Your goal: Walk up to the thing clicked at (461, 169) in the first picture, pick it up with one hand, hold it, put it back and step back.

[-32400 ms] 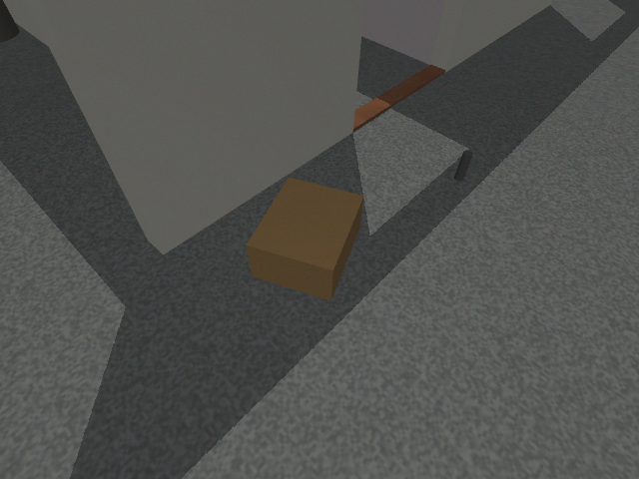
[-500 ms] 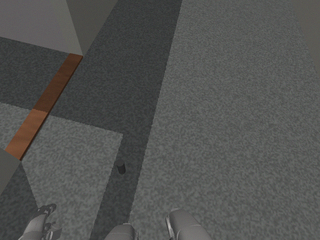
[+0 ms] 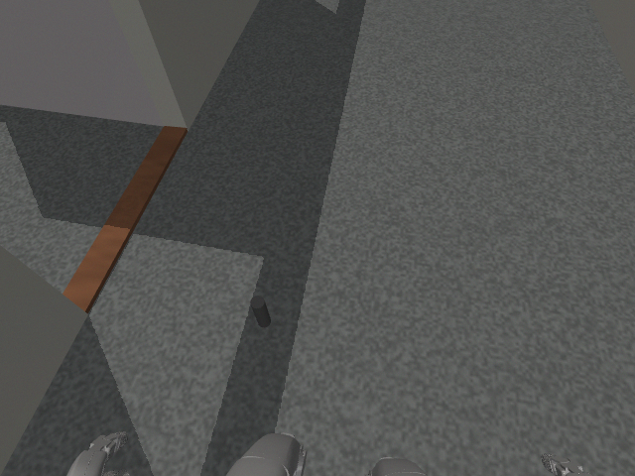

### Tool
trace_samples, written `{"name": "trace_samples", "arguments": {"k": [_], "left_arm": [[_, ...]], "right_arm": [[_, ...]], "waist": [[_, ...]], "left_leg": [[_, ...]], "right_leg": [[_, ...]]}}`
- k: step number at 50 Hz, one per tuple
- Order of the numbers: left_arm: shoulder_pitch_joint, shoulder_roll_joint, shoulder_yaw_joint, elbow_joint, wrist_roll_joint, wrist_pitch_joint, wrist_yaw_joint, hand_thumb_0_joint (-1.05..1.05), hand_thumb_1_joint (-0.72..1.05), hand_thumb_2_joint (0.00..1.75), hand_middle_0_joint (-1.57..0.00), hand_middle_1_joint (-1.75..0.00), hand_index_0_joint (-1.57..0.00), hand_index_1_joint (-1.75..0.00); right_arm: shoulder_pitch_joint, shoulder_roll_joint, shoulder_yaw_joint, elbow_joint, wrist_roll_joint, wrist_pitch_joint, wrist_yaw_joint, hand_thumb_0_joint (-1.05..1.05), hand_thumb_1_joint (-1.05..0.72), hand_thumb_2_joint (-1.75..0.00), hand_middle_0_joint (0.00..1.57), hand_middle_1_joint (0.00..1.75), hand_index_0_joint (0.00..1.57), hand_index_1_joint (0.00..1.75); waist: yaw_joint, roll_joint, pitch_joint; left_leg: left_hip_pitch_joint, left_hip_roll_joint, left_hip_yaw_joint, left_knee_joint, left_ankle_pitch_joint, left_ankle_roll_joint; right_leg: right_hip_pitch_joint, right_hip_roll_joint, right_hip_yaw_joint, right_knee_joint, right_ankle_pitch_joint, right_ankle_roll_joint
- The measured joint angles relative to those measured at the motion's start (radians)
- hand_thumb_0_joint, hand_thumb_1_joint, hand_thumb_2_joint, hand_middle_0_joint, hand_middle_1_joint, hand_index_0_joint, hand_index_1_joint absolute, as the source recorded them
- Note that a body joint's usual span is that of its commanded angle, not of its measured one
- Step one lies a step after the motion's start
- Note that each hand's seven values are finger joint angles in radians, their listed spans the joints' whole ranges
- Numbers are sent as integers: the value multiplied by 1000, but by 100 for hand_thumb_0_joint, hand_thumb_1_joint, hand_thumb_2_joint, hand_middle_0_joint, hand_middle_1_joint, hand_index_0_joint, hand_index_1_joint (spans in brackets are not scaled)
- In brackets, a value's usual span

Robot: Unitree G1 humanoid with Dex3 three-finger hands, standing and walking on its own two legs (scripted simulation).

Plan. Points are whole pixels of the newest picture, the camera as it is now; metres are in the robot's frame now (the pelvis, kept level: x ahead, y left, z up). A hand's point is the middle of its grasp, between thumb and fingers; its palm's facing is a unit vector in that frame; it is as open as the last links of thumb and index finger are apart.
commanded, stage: step back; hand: left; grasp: from the side
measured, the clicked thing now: (261, 312) +0.61 +0.23 -0.69
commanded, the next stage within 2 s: none
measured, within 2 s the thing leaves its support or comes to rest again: neither
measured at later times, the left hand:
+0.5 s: hand out of the picture -0.08 +0.26 -0.16, palm faces -0.03 -0.91 -0.41, open 7.4 cm
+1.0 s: hand out of the picture -0.23 +0.24 -0.14, palm faces +0.07 -0.91 -0.41, open 7.4 cm
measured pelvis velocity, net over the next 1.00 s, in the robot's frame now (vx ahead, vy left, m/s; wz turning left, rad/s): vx -0.34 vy -0.04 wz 0.07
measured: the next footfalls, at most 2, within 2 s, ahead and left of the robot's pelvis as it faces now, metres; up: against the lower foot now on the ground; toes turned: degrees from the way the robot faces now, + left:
left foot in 0.12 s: -0.01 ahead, +0.12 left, +0.00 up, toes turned +0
right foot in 0.50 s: -0.16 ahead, -0.15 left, +0.00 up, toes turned +1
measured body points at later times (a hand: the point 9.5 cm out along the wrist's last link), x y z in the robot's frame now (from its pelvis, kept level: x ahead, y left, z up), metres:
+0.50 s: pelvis -0.16 -0.02 -0.01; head -0.11 -0.02 +0.43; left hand -0.08 +0.30 -0.13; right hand -0.03 -0.33 -0.12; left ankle -0.05 +0.12 -0.73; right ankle -0.20 -0.15 -0.73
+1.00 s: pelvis -0.34 -0.04 +0.00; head -0.29 -0.03 +0.44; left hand -0.23 +0.29 -0.12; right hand -0.23 -0.34 -0.12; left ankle -0.31 +0.08 -0.73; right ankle -0.31 -0.16 -0.66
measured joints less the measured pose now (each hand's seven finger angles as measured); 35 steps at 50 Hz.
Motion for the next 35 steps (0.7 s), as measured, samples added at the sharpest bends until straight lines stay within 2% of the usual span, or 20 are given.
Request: {"name": "trace_samples", "arguments": {"k": [4, 6, 7, 8, 10, 11, 13, 16, 19, 21, 25, 26, 27, 29, 31, 32, 35], "left_arm": [[-34, 15, -4, -46, -2, -5, 7, 1, 90, 90, -21, -30, -21, -30], [-50, 28, -8, -61, -10, 1, 5, 1, 90, 90, -20, -30, -21, -30], [-60, 39, -7, -61, -13, 6, 5, 1, 90, 90, -20, -30, -21, -30], [-64, 42, -5, -56, -18, 12, 6, 1, 90, 90, -20, -30, -21, -30], [-63, 42, 0, -34, -18, 25, 11, 1, 91, 90, -20, -30, -20, -30], [-59, 45, 2, -26, -22, 30, 13, 1, 91, 90, -20, -30, -20, -30], [-46, 50, 7, -15, -29, 29, 13, 1, 91, 90, -20, -30, -20, -30], [-18, 55, 14, -7, -26, 21, 9, 1, 91, 90, -20, -30, -20, -30], [9, 59, 17, 3, -22, 19, 6, 1, 91, 90, -20, -30, -20, -30], [20, 60, 17, 12, -21, 20, 3, 1, 91, 90, -20, -30, -20, -30], [35, 55, 14, 35, -17, 5, -7, 1, 91, 90, -20, -30, -20, -30], [32, 40, 14, 46, -12, 1, -8, 1, 91, 90, -20, -30, -20, -30], [35, 27, 11, 50, -6, 0, -12, 1, 91, 90, -20, -30, -20, -30], [53, 20, 2, 45, 2, 1, -19, 1, 91, 90, -20, -30, -20, -30], [64, 10, -4, 45, 2, 4, -14, 1, 91, 90, -20, -30, -21, -30], [64, 6, -4, 46, 4, 6, -11, 1, 91, 90, -20, -30, -21, -30], [50, 5, -2, 29, 8, 4, -3, 1, 90, 90, -21, -30, -21, -30]], "right_arm": [[22, 2, 1, 5, -9, -1, 3, 1, -90, -90, 20, 30, 21, 30], [26, 7, -2, 9, -17, -9, 7, 1, -90, -90, 20, 30, 21, 30], [20, 21, -4, 14, -24, -11, 8, 1, -90, -90, 20, 30, 21, 30], [16, 28, -2, 13, -29, -10, 15, 1, -90, -90, 20, 30, 21, 30], [14, 36, 5, 7, -36, -15, 25, 1, -90, -90, 20, 30, 21, 30], [14, 43, 9, 5, -38, -17, 25, 1, -90, -90, 20, 30, 21, 30], [11, 53, 15, 0, -39, -18, 20, 1, -90, -90, 21, 30, 21, 30], [-5, 58, 13, -16, -38, -19, 13, 1, -90, -90, 21, 30, 21, 30], [-28, 56, 10, -43, -35, -24, 8, 1, -90, -90, 21, 30, 21, 30], [-43, 51, 9, -62, -36, -24, 9, 1, -90, -90, 21, 30, 21, 30], [-67, 27, 9, -82, -32, -7, 15, 1, -89, -90, 21, 30, 21, 30], [-75, 13, 5, -77, -28, -1, 14, 1, -90, -90, 21, 30, 21, 30], [-76, 6, -2, -68, -23, 6, 10, 1, -90, -90, 21, 30, 21, 30], [-62, 10, -8, -43, -19, 21, 2, 1, -90, -90, 20, 30, 21, 30], [-40, 5, -8, -29, -12, 23, 1, 1, -90, -90, 20, 30, 21, 30], [-27, 1, -8, -26, -9, 19, 0, 1, -90, -90, 20, 30, 21, 30], [8, -7, -5, -15, -8, 10, -3, 1, -90, -90, 20, 30, 21, 30]], "waist": [[-5, -12, 15], [-12, -27, 24], [-6, -57, 39], [-1, -69, 45], [-17, -56, 44], [-21, -56, 40], [-19, -59, 29], [-8, -59, 22], [0, -53, 27], [3, -48, 31], [12, -26, 23], [6, 10, 30], [-4, 33, 31], [13, 13, 13], [23, -1, -1], [21, -3, -5], [14, -2, -6]], "left_leg": [[124, 55, 52, -264, 2, 4], [187, 68, 78, -431, 109, 18], [191, 50, 93, -444, 134, 29], [182, 48, 102, -435, 137, 35], [161, 69, 87, -429, 149, 42], [158, 77, 83, -443, 164, 41], [149, 92, 83, -477, 200, 38], [130, 113, 94, -505, 240, 37], [100, 134, 107, -503, 267, 36], [74, 148, 116, -489, 281, 29], [-1, 174, 123, -435, 301, -5], [-19, 192, 100, -414, 304, -6], [-36, 180, 60, -387, 245, 0], [-76, 98, 10, -235, 75, 0], [-99, 28, -22, -68, 37, 3], [-100, 8, -26, -14, 36, 3], [-50, -1, -13, 20, 18, -3]], "right_leg": [[-48, -16, -34, 23, 22, 10], [-85, -31, -46, 67, 18, 20], [-99, -47, -31, 89, 18, 18], [-115, -35, -7, 121, -43, 12], [-153, 42, 54, 278, -198, 3], [-170, 77, 83, 366, -227, -3], [-190, 119, 113, 504, -228, -8], [-167, 128, 118, 581, -214, 13], [-102, 101, 103, 503, -228, 34], [-52, 74, 83, 399, -230, 39], [72, 30, 23, 79, -146, 17], [80, 51, 3, 58, -144, 13], [72, 59, -17, 65, -135, 7], [40, 34, -6, 87, -118, -6], [26, 8, 5, 67, -86, -8], [20, -1, 4, 54, -69, -7], [-4, -17, -11, 31, -28, -6]]}}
